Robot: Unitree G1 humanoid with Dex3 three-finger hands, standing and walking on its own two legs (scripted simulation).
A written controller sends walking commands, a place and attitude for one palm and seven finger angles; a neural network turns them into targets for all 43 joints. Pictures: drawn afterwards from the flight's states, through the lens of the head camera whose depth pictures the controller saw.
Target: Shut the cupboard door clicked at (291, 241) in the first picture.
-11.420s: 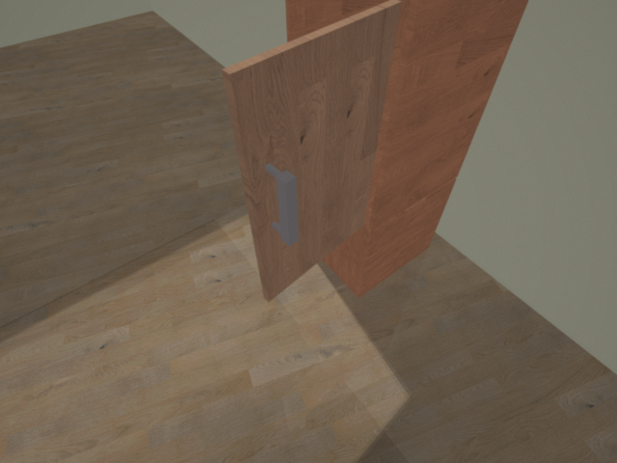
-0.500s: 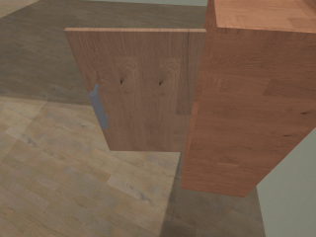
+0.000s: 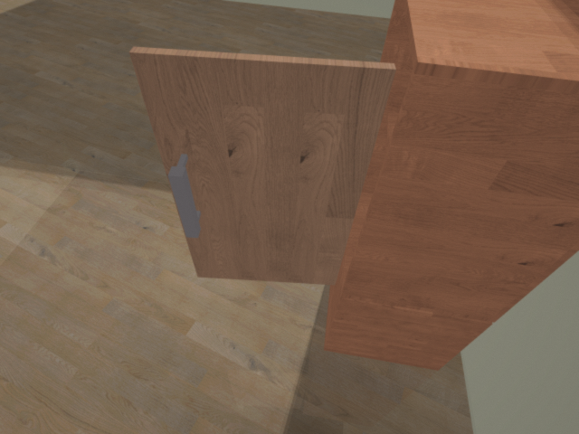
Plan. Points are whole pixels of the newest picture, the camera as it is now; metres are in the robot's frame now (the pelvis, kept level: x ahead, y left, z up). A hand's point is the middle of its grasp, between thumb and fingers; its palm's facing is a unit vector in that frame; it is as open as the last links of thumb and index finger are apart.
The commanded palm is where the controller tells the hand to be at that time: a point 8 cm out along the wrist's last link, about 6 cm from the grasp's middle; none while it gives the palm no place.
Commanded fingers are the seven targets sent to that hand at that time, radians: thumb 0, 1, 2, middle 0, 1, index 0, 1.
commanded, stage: shuffle to correct the standing spot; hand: left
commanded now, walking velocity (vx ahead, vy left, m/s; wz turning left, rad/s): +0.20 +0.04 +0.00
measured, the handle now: (188, 197) +0.50 +0.22 -0.01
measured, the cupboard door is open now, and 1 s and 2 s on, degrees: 97 97 97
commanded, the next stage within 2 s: come to a stop and stand still in 0.10 s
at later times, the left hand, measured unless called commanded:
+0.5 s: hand out of the picture +0.08 +0.20 -0.18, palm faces +0.02 -0.97 -0.23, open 7.4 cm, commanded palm none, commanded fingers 0.00 0.90 0.90 -0.20 -0.30 -0.20 -0.30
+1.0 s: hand out of the picture +0.11 +0.19 -0.17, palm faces -0.01 -0.97 -0.24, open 7.3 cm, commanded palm none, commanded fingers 0.00 0.90 0.90 -0.20 -0.30 -0.20 -0.30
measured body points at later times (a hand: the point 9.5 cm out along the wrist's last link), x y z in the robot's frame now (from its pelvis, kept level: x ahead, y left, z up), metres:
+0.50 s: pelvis +0.05 +0.01 +0.00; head +0.10 +0.02 +0.45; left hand +0.08 +0.25 -0.16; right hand +0.06 -0.21 -0.16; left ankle +0.00 +0.09 -0.74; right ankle +0.06 -0.12 -0.72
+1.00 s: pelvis +0.05 -0.01 +0.00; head +0.06 -0.01 +0.45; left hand +0.11 +0.24 -0.15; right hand +0.08 -0.24 -0.16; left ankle +0.00 +0.10 -0.74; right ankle +0.09 -0.12 -0.74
